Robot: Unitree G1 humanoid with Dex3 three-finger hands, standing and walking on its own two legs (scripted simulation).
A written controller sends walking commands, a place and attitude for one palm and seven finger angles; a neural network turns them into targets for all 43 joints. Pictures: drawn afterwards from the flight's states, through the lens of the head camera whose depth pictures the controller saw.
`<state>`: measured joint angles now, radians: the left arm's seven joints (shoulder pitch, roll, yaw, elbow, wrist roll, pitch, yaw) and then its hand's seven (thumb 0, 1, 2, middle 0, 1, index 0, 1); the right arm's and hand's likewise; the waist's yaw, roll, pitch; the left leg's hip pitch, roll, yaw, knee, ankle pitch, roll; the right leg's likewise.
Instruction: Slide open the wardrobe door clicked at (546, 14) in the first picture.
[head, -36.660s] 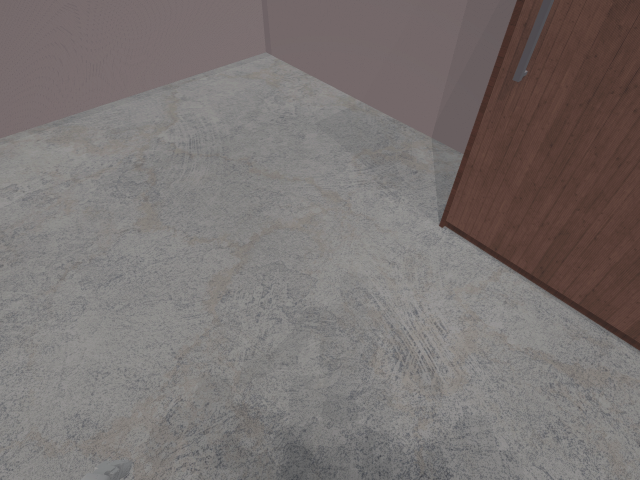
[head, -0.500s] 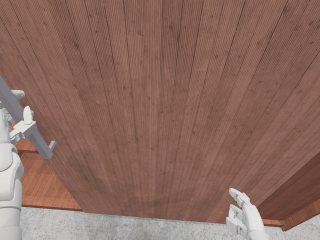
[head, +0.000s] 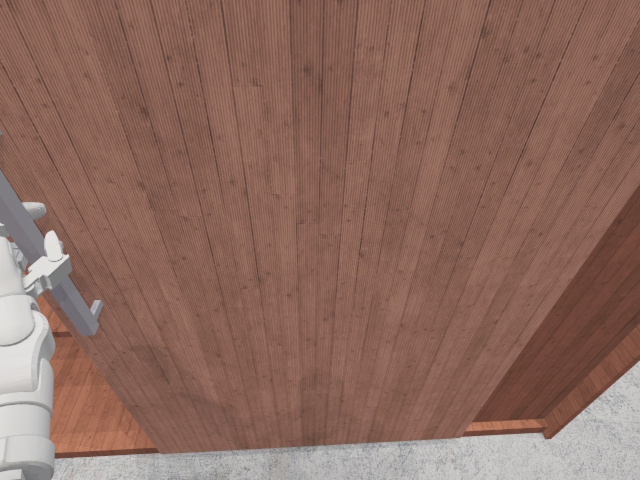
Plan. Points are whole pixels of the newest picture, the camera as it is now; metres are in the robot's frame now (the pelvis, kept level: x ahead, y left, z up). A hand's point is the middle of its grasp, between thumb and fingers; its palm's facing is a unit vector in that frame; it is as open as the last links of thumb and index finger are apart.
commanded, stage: stop walking and hold the door there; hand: left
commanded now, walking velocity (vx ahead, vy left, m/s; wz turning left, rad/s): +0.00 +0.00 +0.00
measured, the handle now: (47, 246) +0.36 +0.38 +0.12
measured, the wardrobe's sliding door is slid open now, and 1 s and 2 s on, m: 0.56 0.56 0.56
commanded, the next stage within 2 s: none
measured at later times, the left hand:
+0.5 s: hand (56, 261) +0.32 +0.34 +0.13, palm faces +0.58 -0.79 -0.22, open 6.3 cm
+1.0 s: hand (48, 267) +0.32 +0.35 +0.13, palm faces +0.32 -0.92 -0.20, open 6.2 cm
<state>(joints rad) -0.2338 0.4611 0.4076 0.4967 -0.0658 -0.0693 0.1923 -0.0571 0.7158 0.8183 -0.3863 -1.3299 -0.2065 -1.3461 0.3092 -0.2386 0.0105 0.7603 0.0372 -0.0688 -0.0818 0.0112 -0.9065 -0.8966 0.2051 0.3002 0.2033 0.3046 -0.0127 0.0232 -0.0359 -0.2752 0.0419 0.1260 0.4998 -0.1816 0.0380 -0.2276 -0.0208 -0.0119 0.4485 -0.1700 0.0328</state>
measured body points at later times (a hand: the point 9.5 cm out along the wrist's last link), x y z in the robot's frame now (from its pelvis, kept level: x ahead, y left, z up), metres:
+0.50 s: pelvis -0.01 +0.01 -0.01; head -0.03 +0.00 +0.44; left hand +0.29 +0.38 +0.15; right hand +0.14 -0.28 -0.11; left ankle +0.06 +0.09 -0.73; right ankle +0.04 -0.14 -0.74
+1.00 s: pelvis -0.05 +0.12 -0.01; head -0.01 +0.11 +0.44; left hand +0.29 +0.39 +0.15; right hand +0.14 -0.10 -0.12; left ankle -0.01 +0.29 -0.67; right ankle -0.07 -0.03 -0.74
